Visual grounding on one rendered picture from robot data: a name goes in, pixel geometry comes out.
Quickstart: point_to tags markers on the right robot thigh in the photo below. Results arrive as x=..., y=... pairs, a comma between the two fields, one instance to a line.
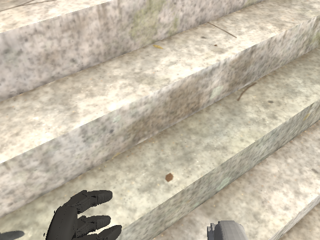
x=226, y=230

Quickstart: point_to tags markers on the robot left hand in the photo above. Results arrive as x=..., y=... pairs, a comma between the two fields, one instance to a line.
x=65, y=224

